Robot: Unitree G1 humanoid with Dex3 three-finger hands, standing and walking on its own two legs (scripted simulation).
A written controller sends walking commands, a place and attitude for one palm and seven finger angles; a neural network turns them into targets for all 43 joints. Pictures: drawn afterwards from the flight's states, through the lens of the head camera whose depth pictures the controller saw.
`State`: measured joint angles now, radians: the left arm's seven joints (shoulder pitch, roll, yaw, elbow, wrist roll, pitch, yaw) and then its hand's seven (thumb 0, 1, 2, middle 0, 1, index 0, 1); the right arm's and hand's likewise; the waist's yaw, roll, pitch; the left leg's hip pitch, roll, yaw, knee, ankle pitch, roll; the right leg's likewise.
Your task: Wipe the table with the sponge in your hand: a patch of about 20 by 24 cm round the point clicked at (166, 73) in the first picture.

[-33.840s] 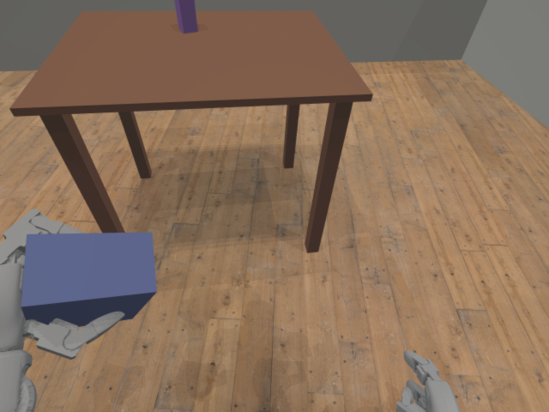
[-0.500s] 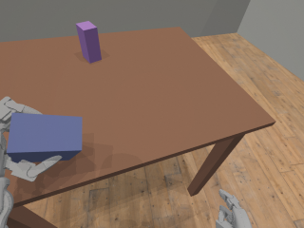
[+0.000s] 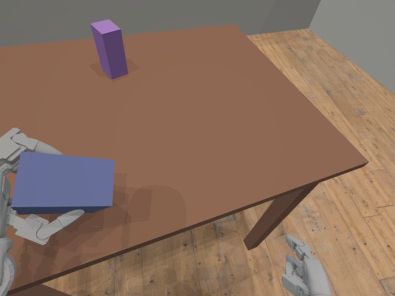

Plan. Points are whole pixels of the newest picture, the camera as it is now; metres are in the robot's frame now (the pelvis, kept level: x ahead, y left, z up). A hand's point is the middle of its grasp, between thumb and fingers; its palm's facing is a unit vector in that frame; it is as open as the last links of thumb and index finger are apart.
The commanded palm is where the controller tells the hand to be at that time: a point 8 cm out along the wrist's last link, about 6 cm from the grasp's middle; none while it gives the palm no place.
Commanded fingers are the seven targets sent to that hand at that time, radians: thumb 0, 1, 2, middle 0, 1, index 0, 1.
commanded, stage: come to a stop and stand still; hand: left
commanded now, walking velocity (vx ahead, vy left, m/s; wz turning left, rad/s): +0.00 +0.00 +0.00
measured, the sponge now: (76, 188) +0.24 +0.22 +0.14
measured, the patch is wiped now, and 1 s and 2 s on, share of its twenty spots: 0.00 0.00 0.00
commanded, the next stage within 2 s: look again from close up in 0.18 s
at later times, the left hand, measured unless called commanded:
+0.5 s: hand (54, 192) +0.22 +0.23 +0.16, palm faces +0.38 -0.85 -0.38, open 10.6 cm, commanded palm +0.16 +0.27 +0.18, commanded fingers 0.00 0.10 1.30 -1.20 -1.60 -1.20 -1.60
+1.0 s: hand (73, 204) +0.21 +0.20 +0.15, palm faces +0.23 -0.75 -0.62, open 10.6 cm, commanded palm +0.17 +0.26 +0.20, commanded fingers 0.00 0.10 1.30 -1.20 -1.60 -1.20 -1.60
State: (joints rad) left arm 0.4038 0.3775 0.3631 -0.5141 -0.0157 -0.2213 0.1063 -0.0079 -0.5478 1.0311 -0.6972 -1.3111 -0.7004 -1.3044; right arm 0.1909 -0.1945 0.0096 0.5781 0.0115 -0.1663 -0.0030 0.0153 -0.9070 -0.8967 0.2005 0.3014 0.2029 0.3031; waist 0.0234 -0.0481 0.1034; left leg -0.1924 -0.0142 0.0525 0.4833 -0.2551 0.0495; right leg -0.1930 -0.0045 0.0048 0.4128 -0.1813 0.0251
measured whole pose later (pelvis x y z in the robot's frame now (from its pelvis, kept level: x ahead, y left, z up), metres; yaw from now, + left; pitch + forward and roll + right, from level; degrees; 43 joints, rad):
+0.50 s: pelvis +0.00 -0.01 +0.00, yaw +0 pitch -2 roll -1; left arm 0.43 0.36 0.34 -0.48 -0.03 -0.18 0.11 -0.01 -0.55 1.03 -0.70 -1.31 -0.70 -1.30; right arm 0.19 -0.19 0.02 0.57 0.02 -0.12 -0.02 0.01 -0.91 -0.90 0.20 0.30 0.20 0.30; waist 0.03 -0.02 0.08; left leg -0.18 0.00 0.04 0.45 -0.24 0.03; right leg -0.18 0.01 0.00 0.39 -0.17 0.01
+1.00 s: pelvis -0.01 -0.03 -0.01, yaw +1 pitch -3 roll +1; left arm 0.34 0.49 0.25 -0.49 0.07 0.17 -0.02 -0.01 -0.55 1.03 -0.69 -1.31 -0.70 -1.31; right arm 0.13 -0.25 0.05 0.57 0.02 -0.09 -0.04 0.02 -0.91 -0.90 0.20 0.30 0.20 0.30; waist 0.05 0.04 0.02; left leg -0.22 -0.02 0.03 0.54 -0.27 0.02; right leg -0.27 -0.01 -0.01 0.59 -0.27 -0.02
